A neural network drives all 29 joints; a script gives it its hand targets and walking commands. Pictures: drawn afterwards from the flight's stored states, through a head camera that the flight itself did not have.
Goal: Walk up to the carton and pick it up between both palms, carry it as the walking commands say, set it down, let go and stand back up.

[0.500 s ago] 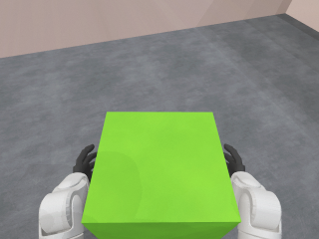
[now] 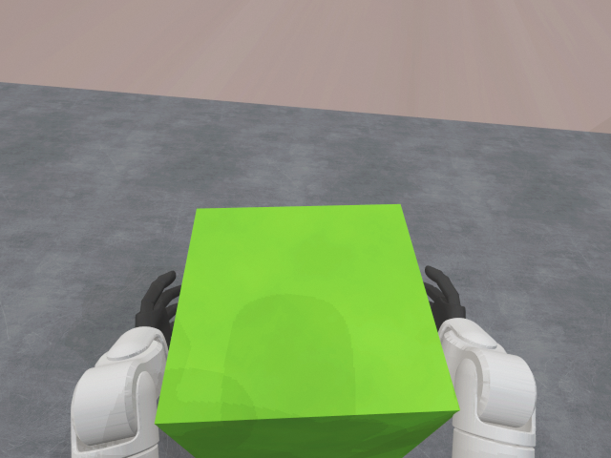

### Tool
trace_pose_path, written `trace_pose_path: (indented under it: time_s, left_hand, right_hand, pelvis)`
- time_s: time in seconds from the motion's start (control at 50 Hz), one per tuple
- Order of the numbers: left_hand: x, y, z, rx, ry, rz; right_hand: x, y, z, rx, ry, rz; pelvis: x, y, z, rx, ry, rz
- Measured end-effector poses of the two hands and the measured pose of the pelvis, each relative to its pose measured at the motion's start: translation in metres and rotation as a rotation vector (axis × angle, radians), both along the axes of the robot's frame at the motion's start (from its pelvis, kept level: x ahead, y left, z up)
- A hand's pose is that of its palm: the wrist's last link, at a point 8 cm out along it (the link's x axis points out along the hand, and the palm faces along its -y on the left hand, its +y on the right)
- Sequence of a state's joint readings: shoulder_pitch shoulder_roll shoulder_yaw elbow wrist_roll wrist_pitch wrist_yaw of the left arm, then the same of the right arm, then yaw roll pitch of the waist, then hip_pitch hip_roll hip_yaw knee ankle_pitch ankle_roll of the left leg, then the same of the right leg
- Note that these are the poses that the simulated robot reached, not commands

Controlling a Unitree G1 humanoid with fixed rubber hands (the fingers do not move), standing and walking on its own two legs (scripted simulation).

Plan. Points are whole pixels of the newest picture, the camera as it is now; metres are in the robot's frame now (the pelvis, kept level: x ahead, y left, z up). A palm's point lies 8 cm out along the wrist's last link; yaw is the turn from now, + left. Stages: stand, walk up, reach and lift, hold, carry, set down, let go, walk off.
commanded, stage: carry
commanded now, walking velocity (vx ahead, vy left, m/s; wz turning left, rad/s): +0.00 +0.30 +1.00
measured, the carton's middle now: (302, 349) +0.27 +0.00 +0.01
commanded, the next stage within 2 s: none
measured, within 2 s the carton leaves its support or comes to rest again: neither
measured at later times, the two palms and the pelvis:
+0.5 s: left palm out of the picture +0.09 +0.45 +0.11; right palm (154, 316) +0.26 +0.17 +0.11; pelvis -0.05 +0.19 +0.02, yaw +31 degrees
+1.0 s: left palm out of the picture -0.19 +0.63 +0.11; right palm out of the picture +0.10 +0.46 +0.10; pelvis -0.19 +0.33 +0.03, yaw +59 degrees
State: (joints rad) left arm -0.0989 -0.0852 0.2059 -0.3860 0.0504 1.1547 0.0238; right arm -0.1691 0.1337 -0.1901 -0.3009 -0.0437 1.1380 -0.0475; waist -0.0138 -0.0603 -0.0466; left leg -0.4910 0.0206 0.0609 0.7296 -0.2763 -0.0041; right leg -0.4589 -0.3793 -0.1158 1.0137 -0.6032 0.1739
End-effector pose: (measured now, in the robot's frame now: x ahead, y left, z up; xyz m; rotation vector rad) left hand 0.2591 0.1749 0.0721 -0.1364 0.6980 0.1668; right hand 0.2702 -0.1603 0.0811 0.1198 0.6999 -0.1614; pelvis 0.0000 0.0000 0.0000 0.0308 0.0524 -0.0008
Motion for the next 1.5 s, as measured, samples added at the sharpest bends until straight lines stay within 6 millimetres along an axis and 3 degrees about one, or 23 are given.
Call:
trace_pose_path:
  time_s: [0.06, 0.12, 0.3, 0.46, 0.56, 0.64, 0.72, 0.86, 0.96, 1.04, 1.12, 1.2, 1.26, 1.32, 1.4, 1.5]
  left_hand:
    - [-0.018, 0.040, -0.015, -0.033, 0.069, 0.064]
    - [-0.036, 0.071, -0.016, -0.039, 0.067, 0.122]
    - [-0.090, 0.154, 0.020, 0.049, 0.021, 0.277]
    - [-0.151, 0.249, 0.041, 0.056, -0.035, 0.465]
    - [-0.200, 0.330, 0.019, 0.048, -0.043, 0.560]
    - [-0.249, 0.379, -0.013, -0.026, 0.031, 0.649]
    - [-0.296, 0.399, -0.023, -0.060, 0.067, 0.734]
    - [-0.363, 0.427, 0.006, 0.025, 0.034, 0.848]
    - [-0.422, 0.448, 0.029, 0.033, 0.021, 0.960]
    - [-0.474, 0.472, 0.039, 0.052, -0.025, 1.047]
    - [-0.538, 0.501, 0.029, 0.050, -0.036, 1.127]
    - [-0.609, 0.528, -0.002, 0.006, -0.011, 1.206]
    - [-0.655, 0.525, -0.022, -0.075, 0.035, 1.278]
    - [-0.691, 0.515, -0.024, -0.090, 0.043, 1.337]
    - [-0.725, 0.508, -0.009, -0.055, 0.020, 1.379]
    - [-0.746, 0.508, 0.018, -0.012, 0.013, 1.369]
  right_hand:
    - [0.001, 0.041, -0.012, -0.035, 0.067, 0.066]
    - [-0.001, 0.074, -0.013, -0.030, 0.064, 0.114]
    - [-0.005, 0.168, -0.005, 0.058, 0.021, 0.269]
    - [0.000, 0.291, 0.028, 0.035, -0.045, 0.483]
    - [-0.019, 0.390, 0.017, 0.021, -0.054, 0.583]
    - [-0.048, 0.454, -0.010, -0.030, 0.029, 0.654]
    - [-0.077, 0.490, -0.019, -0.055, 0.065, 0.730]
    - [-0.121, 0.542, -0.015, 0.046, 0.042, 0.828]
    - [-0.156, 0.595, 0.010, 0.054, 0.029, 0.941]
    - [-0.189, 0.648, 0.028, 0.055, -0.029, 1.046]
    - [-0.241, 0.705, 0.028, 0.033, -0.052, 1.142]
    - [-0.303, 0.755, 0.003, -0.004, -0.019, 1.215]
    - [-0.343, 0.771, -0.014, -0.079, 0.029, 1.282]
    - [-0.375, 0.778, -0.018, -0.087, 0.041, 1.335]
    - [-0.407, 0.781, -0.011, -0.042, 0.027, 1.364]
    - [-0.429, 0.774, 0.004, 0.014, 0.031, 1.341]
  pelvis:
    - [-0.005, 0.023, 0.005, -0.028, 0.013, 0.053]
    - [-0.010, 0.044, 0.007, -0.030, 0.018, 0.111]
    - [-0.025, 0.103, 0.017, -0.010, -0.002, 0.320]
    - [-0.046, 0.166, 0.024, 0.039, -0.021, 0.494]
    - [-0.070, 0.229, 0.000, 0.029, -0.019, 0.579]
    - [-0.090, 0.254, -0.002, -0.017, -0.004, 0.641]
    - [-0.113, 0.272, 0.003, -0.033, 0.002, 0.717]
    - [-0.149, 0.303, 0.009, -0.020, -0.007, 0.866]
    - [-0.173, 0.324, 0.025, 0.014, -0.013, 0.987]
    - [-0.201, 0.345, 0.024, 0.039, -0.015, 1.078]
    - [-0.241, 0.374, 0.011, 0.042, -0.018, 1.161]
    - [-0.280, 0.393, -0.006, -0.006, -0.021, 1.212]
    - [-0.301, 0.395, -0.002, -0.034, -0.018, 1.261]
    - [-0.323, 0.396, 0.002, -0.041, -0.016, 1.299]
    - [-0.349, 0.399, 0.008, -0.034, -0.012, 1.325]
    - [-0.376, 0.403, 0.019, -0.044, -0.012, 1.331]
